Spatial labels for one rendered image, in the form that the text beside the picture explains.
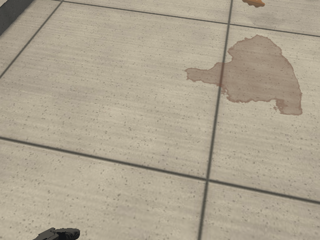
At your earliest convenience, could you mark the left robot hand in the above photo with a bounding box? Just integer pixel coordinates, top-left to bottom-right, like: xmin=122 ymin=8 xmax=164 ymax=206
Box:
xmin=33 ymin=227 xmax=80 ymax=240

